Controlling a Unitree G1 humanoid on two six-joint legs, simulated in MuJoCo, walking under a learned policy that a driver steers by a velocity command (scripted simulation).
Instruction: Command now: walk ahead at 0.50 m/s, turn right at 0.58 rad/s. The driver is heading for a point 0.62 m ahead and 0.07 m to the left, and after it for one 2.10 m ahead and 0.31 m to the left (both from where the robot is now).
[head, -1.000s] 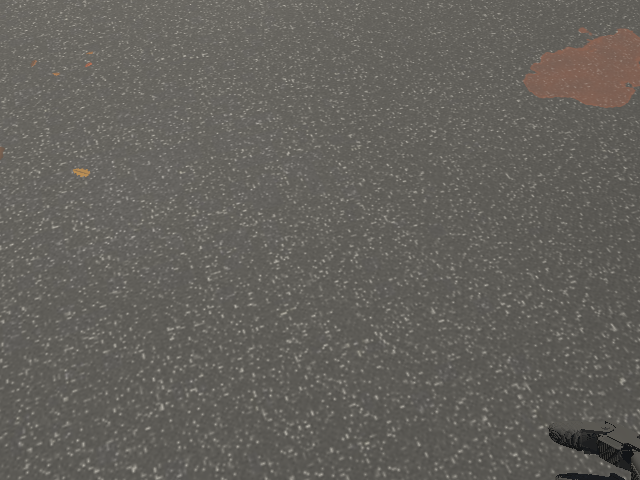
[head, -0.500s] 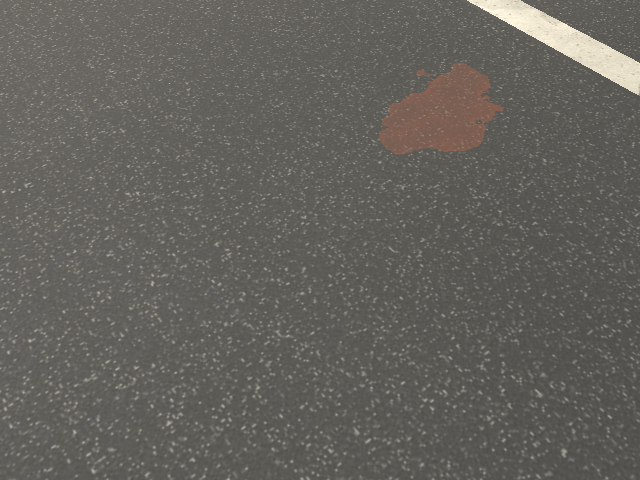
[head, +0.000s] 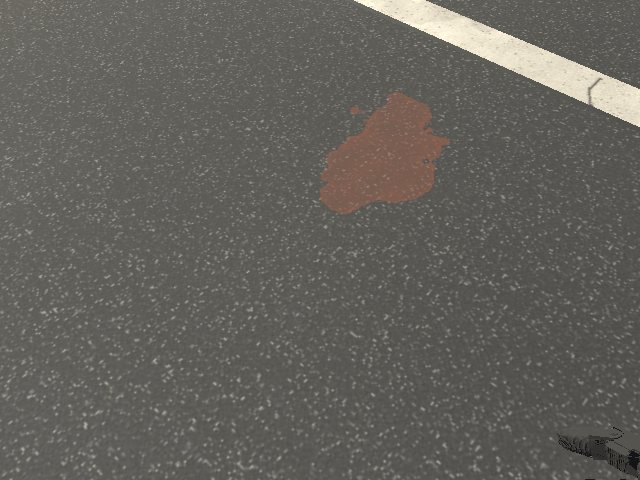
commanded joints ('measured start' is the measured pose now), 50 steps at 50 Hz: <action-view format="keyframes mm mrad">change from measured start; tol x32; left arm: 1 15 158 46 -42 -2 -2 10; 24 -346 44 -13 -163 9 -60 -44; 29 92 227 59 -80 39 -61 -14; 50 -39 182 63 73 3 -39 -1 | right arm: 1 -53 -124 -42 -80 9 -29 7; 6 369 -253 -98 25 -11 -29 6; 30 450 -20 -6 79 24 12 -19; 50 -13 -63 -35 -83 20 66 44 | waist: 1 -28 -155 -47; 6 -126 302 -376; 24 -155 47 6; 30 3 -389 -407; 50 -28 -85 43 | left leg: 1 145 -37 13 -56 -36 34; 4 524 56 -30 -91 -86 136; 6 947 382 -741 -240 -490 357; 11 495 190 -255 -334 -252 264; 25 512 193 -103 -320 -17 245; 28 404 102 -40 -9 92 172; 31 -165 -17 -32 686 -578 88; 50 -45 39 140 95 -120 133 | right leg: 1 -25 -247 231 -18 242 -112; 8 -657 -113 -2 908 -130 61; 25 -357 -144 -133 112 262 73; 28 66 -176 -117 56 251 2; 30 492 -556 496 -44 20 -187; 37 -10 -378 -24 -240 268 -114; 50 180 -411 -336 -173 567 -54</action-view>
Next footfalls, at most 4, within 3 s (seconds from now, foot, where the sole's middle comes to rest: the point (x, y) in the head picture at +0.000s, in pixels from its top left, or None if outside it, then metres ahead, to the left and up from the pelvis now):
0.08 left None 0.23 0.14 -0.78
0.56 right None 0.44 -0.15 -0.78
1.08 left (314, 360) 0.71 0.13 -0.78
1.58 right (359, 245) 1.04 0.05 -0.78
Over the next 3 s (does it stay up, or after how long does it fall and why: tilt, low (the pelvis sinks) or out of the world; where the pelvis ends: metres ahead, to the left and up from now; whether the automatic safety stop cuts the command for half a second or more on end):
stays up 1.28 0.18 -0.03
